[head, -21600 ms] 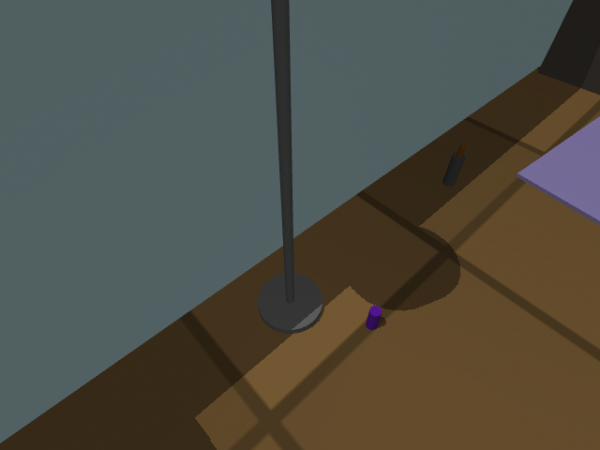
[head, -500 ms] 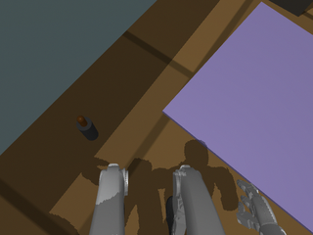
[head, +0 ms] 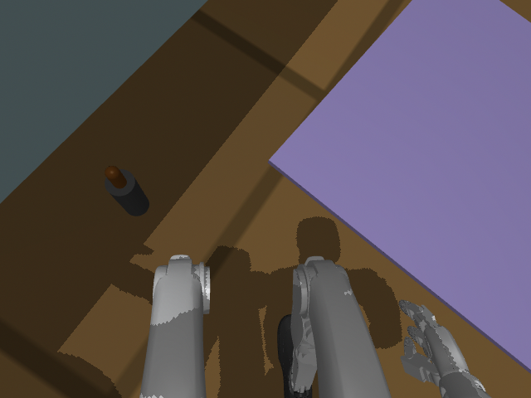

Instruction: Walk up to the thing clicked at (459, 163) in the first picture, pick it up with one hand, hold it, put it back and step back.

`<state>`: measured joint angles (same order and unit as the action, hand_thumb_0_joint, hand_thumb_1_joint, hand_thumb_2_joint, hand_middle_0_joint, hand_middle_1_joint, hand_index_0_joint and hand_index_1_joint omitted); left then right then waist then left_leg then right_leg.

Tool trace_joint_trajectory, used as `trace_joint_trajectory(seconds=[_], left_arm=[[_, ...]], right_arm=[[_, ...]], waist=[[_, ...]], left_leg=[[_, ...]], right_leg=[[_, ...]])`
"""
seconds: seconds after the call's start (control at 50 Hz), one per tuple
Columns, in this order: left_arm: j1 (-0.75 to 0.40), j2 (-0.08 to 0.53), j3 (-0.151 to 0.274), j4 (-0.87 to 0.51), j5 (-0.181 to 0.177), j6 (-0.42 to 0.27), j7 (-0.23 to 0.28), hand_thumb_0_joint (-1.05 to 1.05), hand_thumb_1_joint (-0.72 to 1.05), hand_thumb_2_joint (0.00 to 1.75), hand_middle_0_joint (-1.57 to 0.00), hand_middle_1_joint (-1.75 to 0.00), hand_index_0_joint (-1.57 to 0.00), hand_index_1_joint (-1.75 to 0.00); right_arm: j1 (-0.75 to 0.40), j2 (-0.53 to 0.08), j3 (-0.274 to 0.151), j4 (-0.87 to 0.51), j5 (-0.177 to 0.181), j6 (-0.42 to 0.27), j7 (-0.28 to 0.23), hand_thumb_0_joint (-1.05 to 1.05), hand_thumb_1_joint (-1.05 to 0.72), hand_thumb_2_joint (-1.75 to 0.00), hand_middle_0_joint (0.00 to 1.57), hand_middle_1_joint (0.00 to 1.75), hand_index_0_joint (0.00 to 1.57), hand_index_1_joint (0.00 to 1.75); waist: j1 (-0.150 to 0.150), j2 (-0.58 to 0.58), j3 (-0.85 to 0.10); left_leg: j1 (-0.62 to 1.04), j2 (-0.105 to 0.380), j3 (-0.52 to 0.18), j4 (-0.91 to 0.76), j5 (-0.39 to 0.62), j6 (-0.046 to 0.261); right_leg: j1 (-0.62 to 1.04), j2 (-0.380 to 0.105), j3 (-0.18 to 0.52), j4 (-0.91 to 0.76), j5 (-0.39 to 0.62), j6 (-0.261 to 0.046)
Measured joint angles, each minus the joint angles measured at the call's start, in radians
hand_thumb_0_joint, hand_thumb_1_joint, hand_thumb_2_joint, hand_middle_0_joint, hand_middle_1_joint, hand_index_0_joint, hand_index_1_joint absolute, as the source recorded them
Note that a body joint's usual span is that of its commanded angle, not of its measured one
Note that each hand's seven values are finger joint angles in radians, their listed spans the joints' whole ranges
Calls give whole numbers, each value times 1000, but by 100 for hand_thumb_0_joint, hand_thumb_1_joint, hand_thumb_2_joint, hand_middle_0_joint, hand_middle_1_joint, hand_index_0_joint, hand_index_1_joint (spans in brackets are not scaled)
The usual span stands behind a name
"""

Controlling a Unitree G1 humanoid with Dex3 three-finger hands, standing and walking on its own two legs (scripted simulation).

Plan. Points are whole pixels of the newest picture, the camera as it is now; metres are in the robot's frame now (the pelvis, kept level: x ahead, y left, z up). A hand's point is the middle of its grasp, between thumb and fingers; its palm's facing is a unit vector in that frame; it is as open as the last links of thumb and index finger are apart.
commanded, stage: go down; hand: left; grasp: from above
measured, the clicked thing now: (125, 190) +0.48 +0.28 -0.33
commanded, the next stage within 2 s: none
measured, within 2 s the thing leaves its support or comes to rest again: neither
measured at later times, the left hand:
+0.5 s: hand out of the picture +0.34 +0.45 -0.02, palm faces +0.31 -0.94 -0.13, open 17.5 cm
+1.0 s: hand out of the picture +0.34 +0.45 -0.03, palm faces +0.31 -0.95 -0.11, open 17.6 cm
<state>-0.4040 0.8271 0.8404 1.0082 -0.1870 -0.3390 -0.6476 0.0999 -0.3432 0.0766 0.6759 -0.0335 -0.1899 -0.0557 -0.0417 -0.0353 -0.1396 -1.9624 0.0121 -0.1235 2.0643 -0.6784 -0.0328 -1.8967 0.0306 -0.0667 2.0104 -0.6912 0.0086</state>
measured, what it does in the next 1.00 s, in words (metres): lowers itself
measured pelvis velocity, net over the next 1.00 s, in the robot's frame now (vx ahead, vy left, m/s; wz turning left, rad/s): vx -0.01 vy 0.00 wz -0.02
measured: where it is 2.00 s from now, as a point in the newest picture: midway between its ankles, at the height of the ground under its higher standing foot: (240, 380)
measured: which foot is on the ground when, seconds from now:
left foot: down 0.00-1.00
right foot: down 0.00-1.00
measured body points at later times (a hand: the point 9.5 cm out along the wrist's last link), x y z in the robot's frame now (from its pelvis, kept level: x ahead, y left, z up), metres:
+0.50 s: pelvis -0.01 +0.00 -0.04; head +0.19 +0.06 +0.36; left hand +0.31 +0.50 -0.01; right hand +0.16 -0.27 -0.14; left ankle +0.08 +0.13 -0.41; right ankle +0.09 -0.12 -0.41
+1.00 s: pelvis -0.01 +0.00 -0.05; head +0.19 +0.08 +0.34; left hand +0.32 +0.50 -0.02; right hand +0.16 -0.27 -0.15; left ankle +0.08 +0.13 -0.41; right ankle +0.09 -0.12 -0.41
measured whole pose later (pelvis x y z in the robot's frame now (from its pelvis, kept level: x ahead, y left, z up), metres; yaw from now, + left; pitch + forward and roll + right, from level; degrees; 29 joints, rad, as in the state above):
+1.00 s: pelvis -0.01 +0.00 -0.05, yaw -1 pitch +32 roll -7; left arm -0.49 0.90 0.90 1.02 -0.20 -0.34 -0.70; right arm 0.10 -0.36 0.10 0.67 -0.04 -0.18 -0.04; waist -0.05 -0.05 -0.11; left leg -2.11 0.00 -0.13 2.23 -0.68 -0.02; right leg -2.03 0.03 -0.07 2.17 -0.69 0.02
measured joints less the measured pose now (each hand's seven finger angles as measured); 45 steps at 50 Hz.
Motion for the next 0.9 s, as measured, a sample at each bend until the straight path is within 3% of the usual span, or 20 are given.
trace_joint_trajectory(seconds=[0.26,0.62,0.9], left_arm=[[-64,44,19,21,17,12,-19,-2,-55,10,-6,-9,-5,-9],[-90,89,52,54,2,6,-41,-2,-59,11,-6,-9,-5,-10],[-85,90,64,36,-11,2,-49,-2,-60,11,-6,-10,-5,-11]], right_arm=[[-8,-5,19,-7,-9,2,2,1,-89,-90,20,30,21,30],[9,-16,27,4,-10,6,9,1,-90,-90,20,30,21,30],[1,-17,27,-1,-11,7,13,1,-90,-90,20,30,21,30]], waist=[[-7,-7,16],[-14,-9,34],[-14,-11,32]], left_leg=[[-64,-3,-10,76,6,-2],[-120,-3,-12,136,4,0],[-141,-7,-15,162,-4,6]], right_leg=[[-61,2,-7,71,7,2],[-117,5,-6,130,6,6],[-130,3,-8,149,-4,12]])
